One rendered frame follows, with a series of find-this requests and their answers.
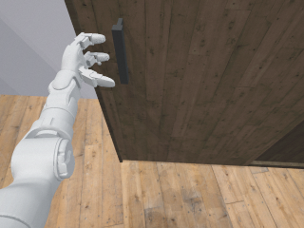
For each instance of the handle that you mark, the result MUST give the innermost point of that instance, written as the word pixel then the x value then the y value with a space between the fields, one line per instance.
pixel 120 51

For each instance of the wardrobe door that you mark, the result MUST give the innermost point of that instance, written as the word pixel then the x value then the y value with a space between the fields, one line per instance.
pixel 210 81
pixel 290 148

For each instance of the robot left hand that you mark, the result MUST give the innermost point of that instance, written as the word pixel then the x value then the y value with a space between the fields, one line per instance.
pixel 74 60

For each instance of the robot left forearm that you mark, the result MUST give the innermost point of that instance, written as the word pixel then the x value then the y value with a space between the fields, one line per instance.
pixel 59 113

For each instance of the left robot upper arm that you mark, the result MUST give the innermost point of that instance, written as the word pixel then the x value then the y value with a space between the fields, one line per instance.
pixel 39 165

